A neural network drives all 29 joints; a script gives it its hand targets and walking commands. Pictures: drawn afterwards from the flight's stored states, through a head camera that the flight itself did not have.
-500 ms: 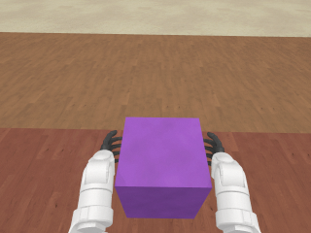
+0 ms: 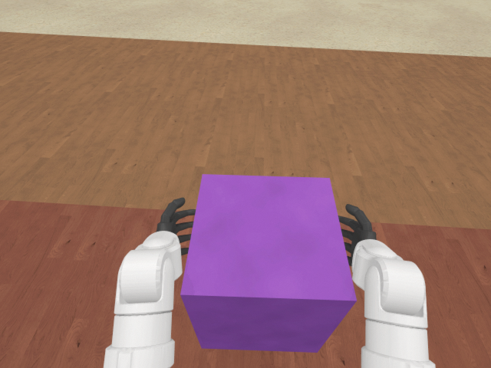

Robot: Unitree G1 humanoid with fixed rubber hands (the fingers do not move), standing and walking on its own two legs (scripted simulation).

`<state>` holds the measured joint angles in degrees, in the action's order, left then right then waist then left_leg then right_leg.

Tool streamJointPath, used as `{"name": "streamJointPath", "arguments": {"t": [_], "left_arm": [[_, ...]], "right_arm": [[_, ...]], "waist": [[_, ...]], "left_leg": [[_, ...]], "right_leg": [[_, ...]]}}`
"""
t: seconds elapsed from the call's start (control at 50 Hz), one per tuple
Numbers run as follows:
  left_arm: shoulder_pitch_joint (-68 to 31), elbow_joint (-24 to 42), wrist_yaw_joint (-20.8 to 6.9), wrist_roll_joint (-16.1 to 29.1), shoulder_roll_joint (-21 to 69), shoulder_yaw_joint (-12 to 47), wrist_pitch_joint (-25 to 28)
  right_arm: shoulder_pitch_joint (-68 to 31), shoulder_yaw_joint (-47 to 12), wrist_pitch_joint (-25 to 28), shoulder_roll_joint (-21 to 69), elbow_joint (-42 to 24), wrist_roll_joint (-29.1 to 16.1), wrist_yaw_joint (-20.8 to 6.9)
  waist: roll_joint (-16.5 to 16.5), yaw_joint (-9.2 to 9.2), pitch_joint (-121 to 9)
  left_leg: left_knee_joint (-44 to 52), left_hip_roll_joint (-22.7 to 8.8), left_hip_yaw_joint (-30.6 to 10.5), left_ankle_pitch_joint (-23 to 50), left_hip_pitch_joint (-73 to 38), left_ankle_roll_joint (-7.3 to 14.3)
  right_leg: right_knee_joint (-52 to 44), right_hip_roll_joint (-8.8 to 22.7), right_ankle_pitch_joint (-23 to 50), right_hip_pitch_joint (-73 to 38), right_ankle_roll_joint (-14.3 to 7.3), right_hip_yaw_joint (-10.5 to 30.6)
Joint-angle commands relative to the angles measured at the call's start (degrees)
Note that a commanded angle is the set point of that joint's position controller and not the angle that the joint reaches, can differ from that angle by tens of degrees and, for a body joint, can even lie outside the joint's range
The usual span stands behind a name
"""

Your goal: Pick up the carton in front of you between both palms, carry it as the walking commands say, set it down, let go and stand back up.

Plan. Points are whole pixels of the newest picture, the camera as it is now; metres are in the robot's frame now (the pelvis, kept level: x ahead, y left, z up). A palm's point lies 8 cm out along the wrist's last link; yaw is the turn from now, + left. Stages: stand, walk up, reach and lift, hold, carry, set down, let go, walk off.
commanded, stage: carry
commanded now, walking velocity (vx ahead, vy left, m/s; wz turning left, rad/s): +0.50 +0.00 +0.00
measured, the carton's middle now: (262, 267) +0.28 -0.01 +0.01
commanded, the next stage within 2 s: none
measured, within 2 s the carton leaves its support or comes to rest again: neither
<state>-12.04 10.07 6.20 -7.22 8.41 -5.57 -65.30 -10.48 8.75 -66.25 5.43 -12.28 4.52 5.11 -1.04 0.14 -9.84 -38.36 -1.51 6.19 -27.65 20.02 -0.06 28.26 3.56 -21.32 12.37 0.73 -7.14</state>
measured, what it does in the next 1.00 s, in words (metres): walks ahead: left foot, then right foot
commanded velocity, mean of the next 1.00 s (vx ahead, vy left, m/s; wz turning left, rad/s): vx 0.50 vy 0.00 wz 0.00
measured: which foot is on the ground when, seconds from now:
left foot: up 0.00-0.02, down 0.04-0.38, up 0.40-0.82, down 0.84-1.00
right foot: down 0.00-0.06, up 0.08-0.32, down 0.34-0.88, up 0.90-1.00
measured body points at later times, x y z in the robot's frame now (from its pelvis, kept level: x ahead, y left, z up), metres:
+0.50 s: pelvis +0.30 -0.04 +0.00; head +0.31 -0.04 +0.45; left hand +0.57 +0.13 +0.06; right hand +0.59 -0.18 +0.06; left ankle +0.17 +0.08 -0.64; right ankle +0.33 -0.09 -0.73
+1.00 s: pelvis +0.64 +0.01 +0.00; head +0.67 +0.02 +0.45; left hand +0.94 +0.14 +0.06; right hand +0.91 -0.16 +0.06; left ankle +0.69 +0.07 -0.73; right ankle +0.51 -0.10 -0.63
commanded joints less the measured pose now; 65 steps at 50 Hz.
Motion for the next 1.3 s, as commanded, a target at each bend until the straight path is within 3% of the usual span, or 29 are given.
{"name": "streamJointPath", "arguments": {"t": [0.0,0.02,0.04,0.06,0.08,0.1,0.14,0.26,0.3,0.32,0.34,0.36,0.38,0.44,0.48,0.52,0.62,0.72,0.8,0.82,0.84,0.86,0.88,0.92,0.94,0.98,1.12,1.24,1.28], "left_arm": [[-28.3,11.6,-13.7,23.3,52.6,40.3,-1.9],[-26.1,12.4,-14.0,23.5,52.5,40.4,-2.3],[-26.5,14.3,-14.5,24.0,51.8,40.6,-2.9],[-30.6,16.4,-15.2,25.6,51.0,41.8,-3.8],[-31.8,15.1,-15.6,26.2,50.1,42.1,-4.2],[-30.6,13.9,-15.9,26.9,49.7,41.7,-4.5],[-27.7,12.8,-15.9,27.5,50.1,41.1,-4.7],[-22.2,11.6,-14.2,23.0,50.3,38.8,-4.4],[-21.0,11.3,-14.0,22.0,50.1,38.5,-4.3],[-21.2,11.4,-14.2,21.8,50.2,38.5,-4.2],[-20.8,11.4,-14.3,21.8,50.1,38.4,-4.3],[-21.1,9.8,-14.5,20.9,49.6,37.9,-4.0],[-22.4,9.5,-14.6,21.5,50.8,38.7,-4.0],[-26.3,10.9,-15.3,23.9,54.5,40.7,-3.1],[-27.6,11.8,-15.8,25.4,55.9,42.1,-2.3],[-26.9,12.1,-16.6,26.5,55.9,42.8,-1.9],[-24.7,13.2,-17.7,27.4,53.0,42.7,-1.6],[-21.6,14.3,-16.8,25.6,48.8,40.4,-3.3],[-21.3,14.6,-16.1,24.2,46.7,39.3,-4.8],[-22.2,14.9,-16.0,24.0,46.3,39.3,-5.1],[-23.6,15.1,-16.1,24.0,45.9,39.4,-5.5],[-24.7,16.1,-16.0,24.8,46.5,40.0,-6.1],[-24.9,14.7,-16.1,24.4,46.9,40.0,-5.8],[-25.7,13.5,-16.4,24.6,50.9,40.3,-4.6],[-25.7,13.3,-16.4,24.7,52.6,40.6,-3.9],[-25.4,13.2,-16.0,24.6,54.4,41.1,-2.9],[-22.7,15.2,-14.2,23.2,52.7,42.0,-2.2],[-26.5,15.6,-14.7,24.9,47.6,41.6,-4.7],[-28.6,14.4,-14.8,25.3,45.9,41.0,-5.3]], "right_arm": [[-29.0,-43.0,-1.0,54.8,-6.1,-23.9,-15.2],[-27.3,-42.8,-1.4,54.8,-7.0,-23.5,-15.0],[-24.8,-42.4,-1.6,54.1,-7.5,-22.0,-14.6],[-26.2,-42.0,-1.4,52.7,-8.1,-20.2,-14.0],[-27.4,-41.8,-2.2,53.7,-8.9,-20.4,-13.5],[-27.8,-41.9,-2.7,53.3,-10.4,-20.6,-13.1],[-28.4,-42.4,-3.2,53.0,-12.6,-21.3,-12.8],[-27.7,-43.8,-4.1,52.1,-13.0,-23.7,-14.5],[-26.7,-43.9,-4.2,51.4,-12.6,-23.8,-15.0],[-26.6,-43.8,-4.2,51.1,-12.5,-23.4,-15.3],[-27.2,-43.5,-4.1,50.5,-12.2,-23.1,-15.6],[-28.9,-44.0,-4.6,50.9,-13.1,-23.6,-15.9],[-29.4,-44.4,-4.6,50.8,-11.5,-23.3,-16.0],[-28.9,-44.1,-3.2,54.5,-9.2,-23.1,-16.1],[-27.7,-44.1,-1.9,56.6,-8.5,-22.2,-15.6],[-25.4,-44.2,-0.7,57.7,-7.6,-20.8,-14.8],[-23.6,-44.5,0.4,56.8,-9.6,-19.0,-13.0],[-24.0,-44.6,-1.8,53.0,-13.0,-20.3,-12.8],[-23.8,-43.9,-3.6,51.2,-12.3,-21.2,-13.6],[-24.1,-43.4,-3.8,50.8,-12.1,-21.2,-13.8],[-24.0,-42.8,-4.1,50.6,-11.8,-21.0,-14.1],[-24.0,-42.3,-3.7,50.7,-9.1,-20.6,-14.3],[-23.5,-42.6,-3.7,52.4,-9.3,-21.6,-14.6],[-26.1,-43.8,-2.9,55.7,-10.3,-22.4,-14.8],[-27.6,-44.4,-2.4,57.0,-11.2,-22.9,-14.8],[-28.9,-45.2,-1.7,58.1,-12.7,-23.9,-15.0],[-25.0,-44.3,-1.9,53.8,-14.0,-23.6,-15.7],[-26.4,-42.6,-3.6,48.8,-12.6,-21.7,-14.7],[-29.5,-42.6,-4.1,47.1,-12.2,-21.7,-14.2]], "waist": [[-5.9,-0.48,-11.4],[-2.8,0.19,-13.3],[9.6,1.59,-13.5],[21.5,1.86,-10.1],[16.1,2.05,-7.3],[10.2,2.24,-6.9],[5.1,2.42,-8.6],[9.3,0.71,-6.5],[9.5,-0.6,-9.5],[8.6,-1.43,-12.4],[3.8,-2.95,-15.0],[-11.5,-1.82,-14.7],[-10.3,-1.55,-13.4],[0.9,-1.0,-11.1],[-1.3,-0.89,-11.2],[-3.0,-1.03,-11.1],[-6.4,-1.09,-7.0],[-7.2,-1.55,-2.3],[-7.5,-0.25,-6.4],[-5.2,0.92,-9.7],[1.7,2.1,-13.8],[19.5,1.97,-17.5],[14.7,1.37,-15.8],[4.5,1.44,-14.8],[2.1,1.15,-13.7],[4.7,0.78,-13.5],[8.7,0.9,-7.5],[9.7,1.24,-2.1],[9.7,0.25,-4.3]], "left_leg": [[15.3,1.7,4.6,11.0,1.5,0.4],[18.3,0.6,3.2,15.0,-16.5,1.0],[25.4,-10.2,-15.0,7.9,-28.4,4.5],[22.6,-18.8,-30.0,26.1,-37.6,11.3],[20.2,-21.5,-30.4,39.2,-40.8,14.9],[18.6,-21.2,-27.1,46.7,-42.3,14.8],[19.3,-19.5,-20.8,45.3,-43.7,11.4],[20.0,-10.7,-0.2,51.3,-25.1,5.3],[10.2,-9.1,5.3,57.8,-16.2,2.9],[2.1,-7.7,6.8,52.3,-10.8,1.6],[-9.5,-6.2,6.2,36.3,-2.8,0.6],[-25.5,1.5,4.4,13.2,9.9,-2.0],[-35.3,1.5,-3.1,1.1,17.1,-0.4],[-33.6,-5.6,-6.4,8.0,18.5,1.6],[-26.0,-5.8,-5.0,11.2,15.4,1.0],[-20.2,-4.8,-2.8,12.2,14.8,0.4],[-5.1,-2.9,2.0,19.6,18.8,-0.2],[6.2,-1.0,6.4,26.0,15.6,1.5],[12.7,4.3,12.0,25.2,-4.6,3.1],[12.8,3.0,10.5,22.0,-16.4,3.2],[15.4,-8.7,-7.1,11.5,-26.9,5.9],[22.7,-22.2,-34.2,9.3,-39.1,15.0],[24.6,-23.0,-34.3,19.9,-38.5,15.8],[21.4,-19.7,-22.1,32.1,-32.8,12.4],[22.1,-18.6,-17.9,33.0,-29.0,10.5],[24.3,-16.6,-11.9,29.0,-24.8,8.2],[26.2,-12.6,-1.6,34.1,-25.5,8.3],[23.1,-11.3,2.5,42.5,-25.7,6.2],[13.9,-10.2,5.6,50.4,-24.4,4.7]], "right_leg": [[-3.2,11.1,17.8,-15.0,-6.2,9.9],[2.7,7.7,15.9,-2.6,-2.9,2.7],[17.4,3.0,9.9,11.7,0.6,-4.3],[23.3,-2.4,-4.2,28.7,1.8,-4.2],[28.0,-1.1,-12.3,37.2,0.3,-0.4],[30.5,-0.1,-13.2,40.0,-0.6,1.0],[25.9,1.0,-9.8,40.7,-1.7,1.6],[4.2,-4.6,12.6,15.3,-1.5,-7.2],[0.2,-8.1,18.3,-4.0,-2.5,-11.8],[0.5,-7.3,14.6,-14.3,-2.8,-11.2],[-0.9,0.2,6.2,-23.4,-2.7,-1.2],[-12.2,17.2,-0.9,-25.7,-9.8,32.2],[-16.3,22.1,2.8,-26.1,-14.6,39.7],[-14.9,17.6,15.1,-17.9,-11.6,24.6],[-15.9,15.0,17.6,-14.8,-8.8,16.7],[-16.8,13.6,19.5,-15.0,-8.4,12.3],[-16.2,10.3,30.4,-18.8,-7.8,4.5],[-15.1,9.2,37.8,-20.0,-7.2,0.1],[0.2,7.5,54.1,-17.9,-4.0,-6.5],[9.8,5.8,47.0,-11.2,-2.4,-7.2],[23.3,3.7,29.8,-0.2,-0.9,-6.1],[41.1,-5.1,4.5,18.7,1.3,-2.4],[49.3,-4.0,-5.0,25.4,-0.2,4.6],[48.2,1.1,-0.9,26.3,-2.3,7.3],[43.3,2.9,1.8,25.2,-2.5,7.4],[36.2,2.9,4.7,21.9,-2.1,5.6],[13.8,1.5,13.3,25.1,-0.1,-1.1],[1.8,-1.1,21.0,18.6,-2.6,-5.3],[-0.2,-3.6,19.8,8.8,-3.5,-7.4]]}}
